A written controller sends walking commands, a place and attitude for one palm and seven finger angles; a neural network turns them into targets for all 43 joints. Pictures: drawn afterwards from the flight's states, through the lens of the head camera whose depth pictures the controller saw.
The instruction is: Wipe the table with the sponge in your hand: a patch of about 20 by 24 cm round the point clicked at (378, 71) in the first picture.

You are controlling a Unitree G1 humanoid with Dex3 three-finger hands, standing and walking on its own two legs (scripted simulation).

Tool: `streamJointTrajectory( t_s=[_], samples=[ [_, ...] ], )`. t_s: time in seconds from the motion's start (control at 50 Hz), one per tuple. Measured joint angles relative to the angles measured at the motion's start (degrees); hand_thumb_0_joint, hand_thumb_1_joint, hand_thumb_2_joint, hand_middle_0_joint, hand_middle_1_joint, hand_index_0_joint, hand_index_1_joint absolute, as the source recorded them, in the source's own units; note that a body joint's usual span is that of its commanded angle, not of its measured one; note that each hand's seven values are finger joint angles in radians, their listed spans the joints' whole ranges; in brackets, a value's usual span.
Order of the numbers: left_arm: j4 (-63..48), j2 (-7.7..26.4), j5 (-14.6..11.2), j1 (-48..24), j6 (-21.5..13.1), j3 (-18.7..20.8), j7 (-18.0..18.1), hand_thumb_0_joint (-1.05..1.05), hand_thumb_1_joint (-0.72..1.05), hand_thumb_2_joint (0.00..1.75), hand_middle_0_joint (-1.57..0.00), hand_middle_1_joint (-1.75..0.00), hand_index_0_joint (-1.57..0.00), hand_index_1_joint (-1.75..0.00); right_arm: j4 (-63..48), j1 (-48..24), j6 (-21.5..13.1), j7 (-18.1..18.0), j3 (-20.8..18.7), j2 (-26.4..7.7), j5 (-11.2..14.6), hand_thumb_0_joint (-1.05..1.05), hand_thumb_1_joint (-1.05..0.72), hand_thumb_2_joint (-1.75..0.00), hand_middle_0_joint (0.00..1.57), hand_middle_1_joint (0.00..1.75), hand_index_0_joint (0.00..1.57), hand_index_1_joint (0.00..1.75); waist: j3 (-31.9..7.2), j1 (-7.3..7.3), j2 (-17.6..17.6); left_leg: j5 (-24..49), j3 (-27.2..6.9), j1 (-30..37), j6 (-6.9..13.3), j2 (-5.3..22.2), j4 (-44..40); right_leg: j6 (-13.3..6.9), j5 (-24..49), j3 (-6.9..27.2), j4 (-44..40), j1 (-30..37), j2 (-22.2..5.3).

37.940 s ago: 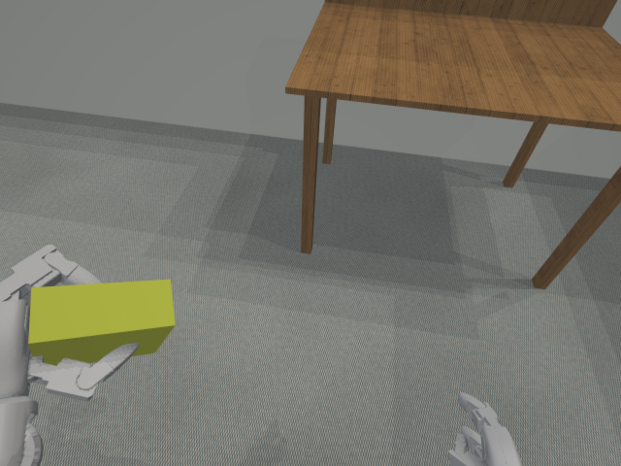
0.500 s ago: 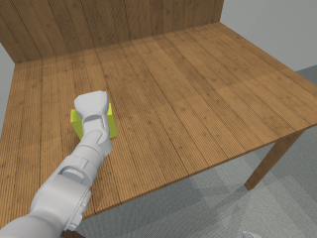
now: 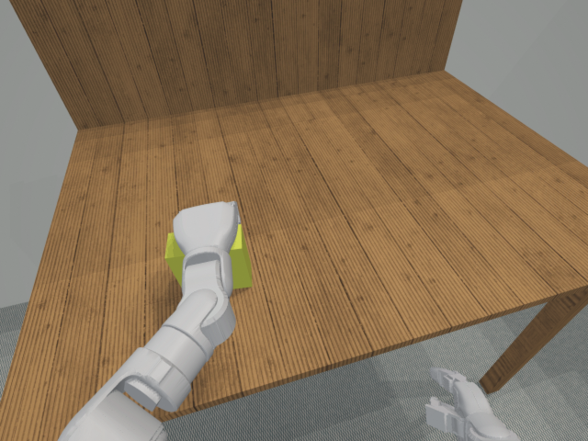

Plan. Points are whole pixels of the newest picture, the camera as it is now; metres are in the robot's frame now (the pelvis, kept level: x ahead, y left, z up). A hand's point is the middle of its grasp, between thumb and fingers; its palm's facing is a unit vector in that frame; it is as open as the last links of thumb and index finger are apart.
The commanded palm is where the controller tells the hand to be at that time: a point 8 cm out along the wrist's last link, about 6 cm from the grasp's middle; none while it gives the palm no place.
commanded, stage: wipe back along the third lane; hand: left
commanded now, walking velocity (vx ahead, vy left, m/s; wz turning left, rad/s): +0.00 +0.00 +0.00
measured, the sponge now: (214, 267) +0.36 +0.18 +0.03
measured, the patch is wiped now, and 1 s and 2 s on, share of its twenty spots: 0.90 0.95 0.95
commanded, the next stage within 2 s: slide back across to the middle lane in 0.80 s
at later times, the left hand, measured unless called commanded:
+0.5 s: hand (226, 283) +0.31 +0.14 +0.07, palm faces +0.05 -0.08 -1.00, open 9.0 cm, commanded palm +0.26 +0.12 +0.10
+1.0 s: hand (231, 297) +0.29 +0.13 +0.07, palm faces +0.06 -0.10 -0.99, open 9.0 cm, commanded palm +0.23 +0.12 +0.11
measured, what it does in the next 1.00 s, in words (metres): stands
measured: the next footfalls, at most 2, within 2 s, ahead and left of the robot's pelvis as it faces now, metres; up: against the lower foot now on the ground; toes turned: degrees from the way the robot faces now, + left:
none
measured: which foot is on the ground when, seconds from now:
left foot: down 0.00-1.00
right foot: down 0.00-1.00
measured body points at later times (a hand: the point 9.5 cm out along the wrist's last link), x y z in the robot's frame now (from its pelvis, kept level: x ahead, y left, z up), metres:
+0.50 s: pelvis -0.03 -0.01 +0.00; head -0.06 -0.04 +0.45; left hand +0.30 +0.14 +0.12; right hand +0.20 -0.21 -0.09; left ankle -0.06 +0.09 -0.74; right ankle -0.02 -0.11 -0.74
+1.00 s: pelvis -0.03 -0.03 +0.00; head -0.05 -0.08 +0.45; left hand +0.28 +0.13 +0.12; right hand +0.21 -0.24 -0.09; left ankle -0.06 +0.09 -0.74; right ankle -0.02 -0.11 -0.74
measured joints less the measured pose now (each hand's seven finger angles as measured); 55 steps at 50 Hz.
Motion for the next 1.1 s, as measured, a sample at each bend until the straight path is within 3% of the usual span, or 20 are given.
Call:
streamJointTrajectory(
  t_s=[0.16,0.46,0.92,1.1],
  samples=[
    [-5.02,-0.26,0.51,2.91,2.83,-1.97,-0.72,0.01,-0.42,1.11,-0.74,-1.5,-0.8,-1.49,-0.22,-0.46,0.18,1.32,0.63,0.05,0.44,0.01,-0.9,-0.9,0.2,0.3,0.19,0.3,1.22,-0.12,0.05,0.11,0.46,0.95,0.1,-0.21,0.54,0.03,-0.05,0.41,1.08,0.59,-0.17],
    [-8.23,-1.22,0.91,6.66,4.34,-3.48,-0.62,0.02,-0.42,1.11,-0.74,-1.5,-0.81,-1.48,-0.39,-0.75,0.09,2.2,1.51,0.99,0.57,0.01,-0.9,-0.9,0.2,0.3,0.19,0.3,1.85,0.24,0.43,1.25,0.94,1.72,-0.41,-0.14,0.82,-0.48,0.68,0.79,2.42,0.73,-0.08],
    [-15.7,1.03,0.88,14.02,3.04,-2.15,-0.72,0.02,-0.41,1.11,-0.74,-1.51,-0.8,-1.49,-0.7,-0.83,-1.02,2.19,0.53,-1.0,0.56,0.01,-0.9,-0.9,0.2,0.3,0.19,0.3,2.49,0.29,1.56,1.62,0.86,3.55,-2.07,1.44,-0.27,-2.18,0.89,0.62,2.04,2.04,1.5],
    [-22.46,3.1,-1.3,19.25,0.7,1.96,-1.44,0.03,-0.41,1.1,-0.74,-1.51,-0.81,-1.48,-1.18,-1.76,-2.04,1.66,1.21,-0.21,0.25,0.01,-0.9,-0.9,0.2,0.3,0.19,0.3,3.05,0.28,1.54,1.57,1.6,5.5,-2.2,2.07,-1.55,-2.51,1.01,1.4,1.07,3.55,2.25]
  ],
)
